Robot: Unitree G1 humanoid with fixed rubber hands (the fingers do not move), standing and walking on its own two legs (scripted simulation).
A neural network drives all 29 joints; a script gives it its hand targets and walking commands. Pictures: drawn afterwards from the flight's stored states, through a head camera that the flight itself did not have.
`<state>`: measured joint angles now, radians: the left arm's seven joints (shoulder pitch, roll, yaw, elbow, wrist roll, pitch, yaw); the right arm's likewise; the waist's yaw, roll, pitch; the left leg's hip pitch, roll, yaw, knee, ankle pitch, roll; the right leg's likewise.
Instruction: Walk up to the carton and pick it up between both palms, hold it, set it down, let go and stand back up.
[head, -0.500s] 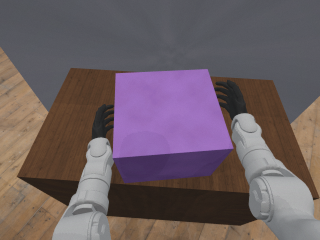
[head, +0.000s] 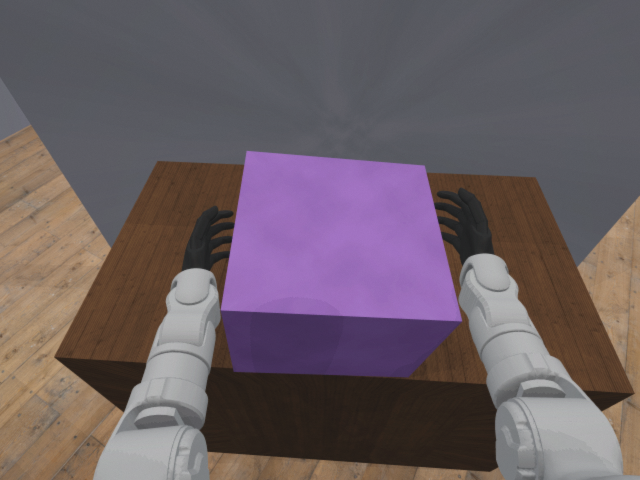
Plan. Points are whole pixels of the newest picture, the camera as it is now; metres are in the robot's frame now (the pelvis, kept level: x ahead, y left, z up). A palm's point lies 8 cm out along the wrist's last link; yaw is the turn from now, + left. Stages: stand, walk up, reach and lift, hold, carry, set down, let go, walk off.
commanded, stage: reach and lift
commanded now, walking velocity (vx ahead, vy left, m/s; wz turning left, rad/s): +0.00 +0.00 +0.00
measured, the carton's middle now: (330, 267) +0.41 +0.01 +0.00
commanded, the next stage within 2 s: hold in 1.80 s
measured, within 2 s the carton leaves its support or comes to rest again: neither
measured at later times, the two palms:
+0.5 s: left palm (190, 245) +0.37 +0.19 +0.10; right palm (484, 242) +0.37 -0.18 +0.11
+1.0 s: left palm (176, 238) +0.35 +0.19 +0.14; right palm (494, 242) +0.35 -0.17 +0.14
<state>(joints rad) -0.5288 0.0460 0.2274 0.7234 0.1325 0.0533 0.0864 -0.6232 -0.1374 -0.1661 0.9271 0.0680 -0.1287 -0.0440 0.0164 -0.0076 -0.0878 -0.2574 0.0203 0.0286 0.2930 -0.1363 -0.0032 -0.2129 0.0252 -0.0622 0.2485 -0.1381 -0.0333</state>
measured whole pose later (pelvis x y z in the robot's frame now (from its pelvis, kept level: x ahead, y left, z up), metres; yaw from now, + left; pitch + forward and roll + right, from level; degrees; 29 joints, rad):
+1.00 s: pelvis -0.02 +0.01 +0.00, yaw +1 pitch -4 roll +0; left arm -0.53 0.07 0.25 0.34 0.18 0.48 -0.02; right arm -0.59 -0.08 -0.18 0.62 0.08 0.20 -0.09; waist -0.06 -0.05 -0.01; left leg -0.09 0.00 0.01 0.29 -0.14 0.01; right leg -0.05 0.00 -0.07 0.27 -0.16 -0.02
